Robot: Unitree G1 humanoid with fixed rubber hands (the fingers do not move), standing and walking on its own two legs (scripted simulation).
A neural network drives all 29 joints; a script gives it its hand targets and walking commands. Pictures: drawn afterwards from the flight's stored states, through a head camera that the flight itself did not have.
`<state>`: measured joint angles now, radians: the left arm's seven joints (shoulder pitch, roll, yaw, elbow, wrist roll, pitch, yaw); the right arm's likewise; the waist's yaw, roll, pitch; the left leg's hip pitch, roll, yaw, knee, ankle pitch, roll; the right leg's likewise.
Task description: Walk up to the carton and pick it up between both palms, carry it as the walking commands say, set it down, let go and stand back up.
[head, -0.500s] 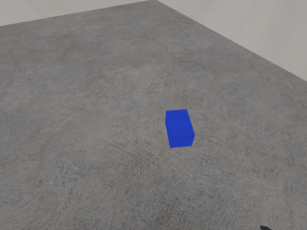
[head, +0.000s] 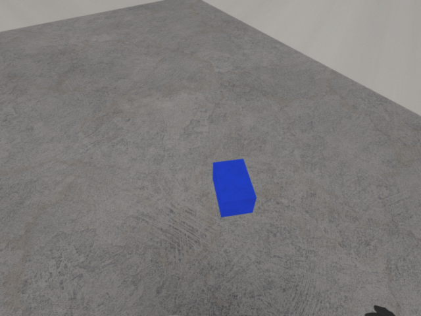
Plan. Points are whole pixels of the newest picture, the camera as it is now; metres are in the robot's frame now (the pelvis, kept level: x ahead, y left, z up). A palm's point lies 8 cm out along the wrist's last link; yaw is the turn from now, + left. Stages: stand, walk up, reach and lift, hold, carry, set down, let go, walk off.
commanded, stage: walk up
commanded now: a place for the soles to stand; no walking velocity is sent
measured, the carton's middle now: (232, 187) +0.87 -0.09 -0.69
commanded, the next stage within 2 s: none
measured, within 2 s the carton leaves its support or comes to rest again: neither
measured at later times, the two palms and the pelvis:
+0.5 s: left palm (82, 236) +0.29 +0.31 -0.06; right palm (380, 284) +0.21 -0.33 -0.09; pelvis +0.17 -0.01 +0.01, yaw -3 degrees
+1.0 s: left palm (108, 191) +0.43 +0.31 -0.10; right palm (348, 229) +0.34 -0.32 -0.11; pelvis +0.31 +0.00 -0.01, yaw -3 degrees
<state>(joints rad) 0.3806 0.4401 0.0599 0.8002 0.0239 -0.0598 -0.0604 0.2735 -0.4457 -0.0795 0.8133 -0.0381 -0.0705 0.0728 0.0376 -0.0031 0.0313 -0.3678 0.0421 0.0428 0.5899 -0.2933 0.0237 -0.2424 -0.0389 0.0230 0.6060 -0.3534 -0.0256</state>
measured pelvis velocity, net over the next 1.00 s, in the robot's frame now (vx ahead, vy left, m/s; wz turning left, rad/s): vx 0.31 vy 0.00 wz -0.05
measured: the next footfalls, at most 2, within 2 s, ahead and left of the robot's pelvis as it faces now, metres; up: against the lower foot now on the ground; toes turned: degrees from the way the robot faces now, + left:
right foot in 0.32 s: +0.24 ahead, -0.13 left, +0.00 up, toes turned -4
left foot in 0.62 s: +0.35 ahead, +0.13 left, +0.00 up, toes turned -1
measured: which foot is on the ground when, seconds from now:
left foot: down 0.00-0.34, up 0.36-0.60, down 0.62-1.00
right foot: down 0.00-0.00, up 0.02-0.30, down 0.32-0.62, up 0.64-0.86, down 0.88-1.00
